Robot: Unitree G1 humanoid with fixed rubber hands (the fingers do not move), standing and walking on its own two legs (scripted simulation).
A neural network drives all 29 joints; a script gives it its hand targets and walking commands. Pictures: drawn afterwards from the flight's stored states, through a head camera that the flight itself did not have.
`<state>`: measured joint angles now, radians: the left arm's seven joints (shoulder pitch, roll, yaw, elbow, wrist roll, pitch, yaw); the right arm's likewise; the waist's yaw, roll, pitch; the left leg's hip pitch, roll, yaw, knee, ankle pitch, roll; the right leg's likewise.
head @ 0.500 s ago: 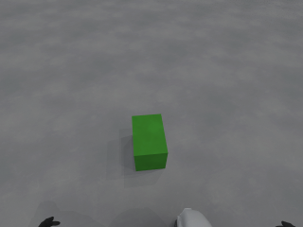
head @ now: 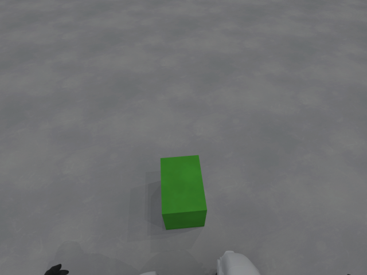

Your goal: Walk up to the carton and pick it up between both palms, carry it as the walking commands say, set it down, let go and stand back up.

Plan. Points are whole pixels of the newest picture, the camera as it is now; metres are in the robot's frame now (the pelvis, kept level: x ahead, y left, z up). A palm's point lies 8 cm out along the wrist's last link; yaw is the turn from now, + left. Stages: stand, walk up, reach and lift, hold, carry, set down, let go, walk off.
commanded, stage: walk up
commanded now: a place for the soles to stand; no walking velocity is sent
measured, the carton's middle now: (182, 192) +0.57 +0.01 -0.62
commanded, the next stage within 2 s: none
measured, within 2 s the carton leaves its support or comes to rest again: neither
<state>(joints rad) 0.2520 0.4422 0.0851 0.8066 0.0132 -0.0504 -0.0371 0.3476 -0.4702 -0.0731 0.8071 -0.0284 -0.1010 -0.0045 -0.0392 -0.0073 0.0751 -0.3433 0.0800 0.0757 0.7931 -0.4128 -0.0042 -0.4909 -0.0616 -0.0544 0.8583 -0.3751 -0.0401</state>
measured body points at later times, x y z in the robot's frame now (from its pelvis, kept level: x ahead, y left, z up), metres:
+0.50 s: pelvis +0.03 -0.01 +0.00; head +0.06 -0.01 +0.45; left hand +0.14 +0.32 -0.10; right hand +0.17 -0.32 -0.11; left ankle +0.05 +0.12 -0.71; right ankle +0.08 -0.14 -0.71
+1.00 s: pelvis +0.04 -0.01 +0.03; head +0.06 -0.01 +0.48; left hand +0.12 +0.31 -0.09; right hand +0.17 -0.31 -0.09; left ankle +0.05 +0.12 -0.71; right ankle +0.08 -0.14 -0.71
